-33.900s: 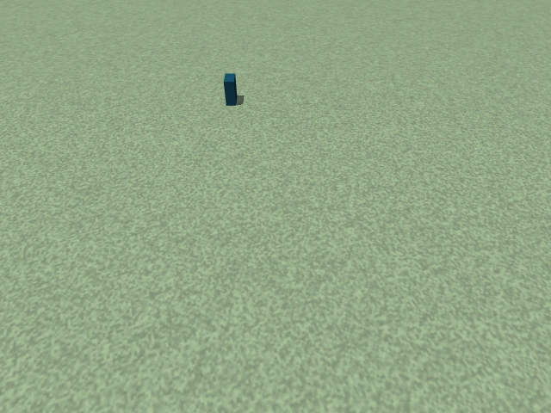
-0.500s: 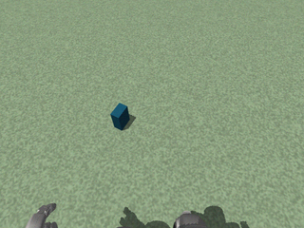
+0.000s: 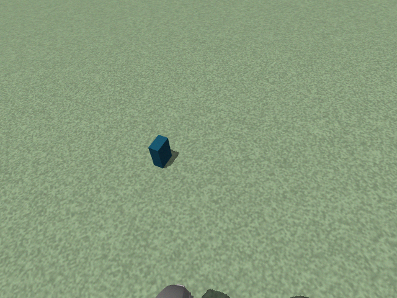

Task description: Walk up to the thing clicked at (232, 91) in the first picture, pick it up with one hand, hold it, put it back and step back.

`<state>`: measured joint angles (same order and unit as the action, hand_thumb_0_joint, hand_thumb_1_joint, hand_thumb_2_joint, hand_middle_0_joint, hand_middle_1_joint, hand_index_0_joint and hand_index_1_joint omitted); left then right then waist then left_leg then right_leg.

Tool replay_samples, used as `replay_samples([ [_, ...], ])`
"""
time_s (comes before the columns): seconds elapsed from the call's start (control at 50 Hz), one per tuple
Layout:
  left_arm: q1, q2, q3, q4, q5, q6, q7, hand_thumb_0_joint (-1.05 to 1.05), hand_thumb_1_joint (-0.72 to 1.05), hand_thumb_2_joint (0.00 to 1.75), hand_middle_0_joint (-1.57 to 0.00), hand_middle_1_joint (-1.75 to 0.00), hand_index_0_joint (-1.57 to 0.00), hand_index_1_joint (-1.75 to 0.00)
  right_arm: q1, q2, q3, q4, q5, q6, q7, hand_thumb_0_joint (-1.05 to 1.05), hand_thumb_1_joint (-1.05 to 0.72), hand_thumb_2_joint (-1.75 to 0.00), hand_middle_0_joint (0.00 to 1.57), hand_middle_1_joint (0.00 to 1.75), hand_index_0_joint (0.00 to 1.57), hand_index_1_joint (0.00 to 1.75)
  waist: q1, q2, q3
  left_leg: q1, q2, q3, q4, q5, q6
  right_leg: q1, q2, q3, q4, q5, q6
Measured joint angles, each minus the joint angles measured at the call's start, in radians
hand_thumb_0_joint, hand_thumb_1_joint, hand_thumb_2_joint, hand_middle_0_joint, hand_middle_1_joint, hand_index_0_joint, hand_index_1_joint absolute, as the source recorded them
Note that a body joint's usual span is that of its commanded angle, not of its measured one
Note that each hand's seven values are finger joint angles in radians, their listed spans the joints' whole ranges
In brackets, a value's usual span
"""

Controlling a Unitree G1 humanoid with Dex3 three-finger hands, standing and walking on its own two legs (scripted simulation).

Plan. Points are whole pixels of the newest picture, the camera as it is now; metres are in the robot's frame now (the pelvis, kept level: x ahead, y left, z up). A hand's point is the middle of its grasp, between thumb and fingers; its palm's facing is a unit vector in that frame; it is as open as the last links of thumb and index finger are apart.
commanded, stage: step back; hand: left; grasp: from the side
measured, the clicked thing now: (160, 151) +1.00 +0.31 -0.67
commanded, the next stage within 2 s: stand in 1.00 s
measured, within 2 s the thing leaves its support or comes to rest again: neither
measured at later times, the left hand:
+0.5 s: hand out of the picture +0.04 +0.28 -0.14, palm faces +0.08 -0.93 -0.37, open 7.4 cm
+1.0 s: hand out of the picture +0.12 +0.30 -0.14, palm faces +0.04 -0.93 -0.36, open 7.4 cm
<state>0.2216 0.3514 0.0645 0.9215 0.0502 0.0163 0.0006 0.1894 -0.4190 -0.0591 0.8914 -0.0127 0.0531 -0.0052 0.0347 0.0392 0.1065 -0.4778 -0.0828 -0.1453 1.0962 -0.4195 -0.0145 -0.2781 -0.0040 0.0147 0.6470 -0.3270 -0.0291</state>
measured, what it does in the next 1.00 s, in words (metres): steps on the spot: left foot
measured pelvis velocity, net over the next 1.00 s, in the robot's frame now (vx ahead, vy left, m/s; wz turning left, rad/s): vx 0.03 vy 0.04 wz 0.03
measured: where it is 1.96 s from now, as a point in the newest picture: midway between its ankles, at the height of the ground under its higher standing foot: outside the picture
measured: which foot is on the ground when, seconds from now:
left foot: up 0.00-0.12, down 0.14-1.00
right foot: down 0.00-1.00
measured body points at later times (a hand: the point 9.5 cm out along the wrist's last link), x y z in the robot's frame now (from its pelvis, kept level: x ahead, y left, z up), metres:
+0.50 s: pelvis -0.01 +0.01 +0.00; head +0.00 +0.00 +0.45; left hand +0.04 +0.32 -0.12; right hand +0.09 -0.30 -0.12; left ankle -0.02 +0.14 -0.70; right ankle +0.02 -0.10 -0.73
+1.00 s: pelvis +0.03 +0.04 +0.01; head +0.04 +0.04 +0.46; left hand +0.12 +0.35 -0.11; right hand +0.16 -0.25 -0.11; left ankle +0.02 +0.15 -0.73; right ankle +0.02 -0.10 -0.73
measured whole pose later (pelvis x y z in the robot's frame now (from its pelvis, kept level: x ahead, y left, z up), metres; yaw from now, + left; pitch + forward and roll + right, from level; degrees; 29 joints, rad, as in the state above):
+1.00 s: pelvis +0.03 +0.04 +0.01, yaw +2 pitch -2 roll +0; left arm 0.07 0.37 0.02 1.06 0.01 -0.01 0.00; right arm 0.04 -0.32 -0.03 1.08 -0.01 -0.01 0.00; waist 0.01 -0.01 0.07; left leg -0.19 0.02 0.03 0.49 -0.27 0.00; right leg -0.17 -0.02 0.04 0.48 -0.27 0.03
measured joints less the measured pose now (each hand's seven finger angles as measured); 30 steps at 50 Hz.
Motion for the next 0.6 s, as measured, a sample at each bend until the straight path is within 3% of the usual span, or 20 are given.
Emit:
replay_samples([
  [0.1, -0.001, 0.021, 0.012, -0.010, 0.006, -0.017, -0.009, 0.01, 0.89, 0.90, -0.21, -0.30, -0.21, -0.30, 0.072, 0.000, -0.004, 0.067, -0.015, -0.006, 0.016, 0.00, -0.91, -0.89, 0.20, 0.30, 0.20, 0.30, -0.002, -0.008, -0.025, 0.159, 0.063, 0.065, -0.290, -0.081, 0.002, -0.018, -0.033, -0.046, 0.007, 0.004, 0.002],
  [0.12, -0.002, 0.028, 0.011, -0.009, 0.004, -0.015, -0.011, 0.01, 0.89, 0.90, -0.21, -0.30, -0.21, -0.30, 0.080, 0.003, -0.006, 0.079, -0.015, -0.012, 0.020, 0.00, -0.91, -0.89, 0.20, 0.30, 0.20, 0.30, -0.004, -0.013, -0.029, 0.199, 0.073, 0.084, -0.376, -0.064, 0.010, -0.024, -0.040, -0.053, 0.016, 0.002, 0.007],
  [0.16, -0.004, 0.046, 0.008, -0.004, 0.001, -0.006, -0.013, 0.01, 0.89, 0.90, -0.20, -0.30, -0.20, -0.30, 0.083, 0.017, -0.013, 0.099, -0.020, -0.028, 0.021, 0.00, -0.91, -0.89, 0.20, 0.30, 0.20, 0.30, -0.004, -0.044, -0.022, 0.249, 0.058, 0.107, -0.488, 0.068, 0.010, -0.040, -0.064, -0.040, 0.055, -0.023, 0.012],
  [0.2, 0.006, 0.051, 0.006, 0.018, -0.008, 0.006, -0.013, 0.01, 0.90, 0.90, -0.20, -0.30, -0.20, -0.30, 0.088, 0.031, -0.011, 0.103, -0.026, -0.043, 0.022, 0.01, -0.91, -0.89, 0.20, 0.30, 0.20, 0.30, -0.013, -0.055, -0.037, 0.248, 0.053, 0.114, -0.493, 0.088, 0.018, -0.064, -0.045, -0.003, 0.111, -0.123, 0.009],
  [0.24, 0.011, 0.060, 0.004, 0.042, -0.016, 0.011, -0.019, 0.01, 0.90, 0.90, -0.20, -0.30, -0.20, -0.30, 0.088, 0.047, -0.003, 0.102, -0.028, -0.057, 0.021, 0.01, -0.91, -0.89, 0.20, 0.30, 0.20, 0.30, -0.028, -0.061, -0.047, 0.254, 0.060, 0.111, -0.508, 0.092, 0.029, -0.085, -0.021, 0.014, 0.174, -0.144, 0.008],
  [0.32, 0.017, 0.069, 0.006, 0.063, -0.025, -0.007, -0.029, 0.01, 0.90, 0.90, -0.20, -0.30, -0.20, -0.30, 0.072, 0.068, 0.012, 0.095, -0.029, -0.068, 0.022, 0.01, -0.91, -0.89, 0.21, 0.30, 0.20, 0.30, -0.036, -0.068, -0.054, 0.265, 0.083, 0.116, -0.517, 0.096, 0.008, -0.052, -0.013, -0.003, 0.077, -0.107, 0.008],
  [0.36, 0.012, 0.058, 0.007, 0.072, -0.022, -0.018, -0.027, 0.01, 0.90, 0.90, -0.20, -0.30, -0.20, -0.30, 0.059, 0.064, 0.013, 0.090, -0.026, -0.061, 0.022, 0.00, -0.91, -0.89, 0.21, 0.30, 0.20, 0.30, -0.035, -0.047, -0.049, 0.257, 0.106, 0.111, -0.476, 0.071, -0.005, -0.006, 0.006, -0.018, -0.024, 0.003, 0.008],
  [0.4, 0.003, 0.037, 0.004, 0.075, -0.014, -0.031, -0.023, 0.01, 0.90, 0.90, -0.20, -0.30, -0.20, -0.30, 0.051, 0.057, 0.012, 0.090, -0.019, -0.051, 0.017, 0.00, -0.91, -0.89, 0.21, 0.30, 0.20, 0.30, -0.034, -0.013, -0.050, 0.231, 0.120, 0.078, -0.405, 0.003, 0.011, 0.007, 0.029, -0.041, -0.040, 0.051, 0.008],
  [0.44, -0.002, 0.022, 0.000, 0.069, -0.009, -0.041, -0.023, 0.01, 0.90, 0.90, -0.20, -0.30, -0.20, -0.30, 0.041, 0.055, 0.010, 0.096, -0.018, -0.044, 0.012, 0.00, -0.91, -0.89, 0.20, 0.30, 0.20, 0.30, -0.020, -0.015, -0.054, 0.187, 0.090, 0.063, -0.302, -0.067, 0.022, 0.006, 0.022, -0.040, -0.033, 0.035, -0.002],
  [0.48, -0.008, 0.006, -0.006, 0.062, -0.009, -0.050, -0.021, 0.01, 0.90, 0.90, -0.20, -0.30, -0.20, -0.30, 0.033, 0.046, 0.006, 0.097, -0.015, -0.049, 0.011, 0.00, -0.91, -0.89, 0.20, 0.30, 0.20, 0.30, -0.008, -0.014, -0.050, 0.157, 0.076, 0.069, -0.252, -0.073, 0.029, 0.017, 0.012, -0.038, -0.045, 0.033, 0.000],
  [0.56, -0.017, -0.002, -0.019, 0.061, -0.011, -0.051, -0.022, 0.00, 0.90, 0.90, -0.20, -0.30, -0.20, -0.30, 0.021, 0.031, -0.002, 0.101, -0.016, -0.066, 0.015, 0.00, -0.91, -0.89, 0.20, 0.30, 0.20, 0.30, -0.002, -0.021, -0.047, 0.158, 0.096, 0.119, -0.364, -0.023, 0.032, 0.025, -0.012, -0.035, -0.047, 0.023, 0.023],
  [0.6, -0.024, 0.003, -0.026, 0.063, -0.017, -0.042, -0.020, 0.00, 0.90, 0.90, -0.20, -0.30, -0.20, -0.30, 0.011, 0.028, -0.005, 0.106, -0.019, -0.073, 0.013, 0.00, -0.91, -0.89, 0.20, 0.30, 0.20, 0.30, -0.007, -0.029, -0.044, 0.192, 0.095, 0.134, -0.478, 0.112, 0.024, 0.015, -0.025, -0.030, -0.016, 0.000, 0.038],
])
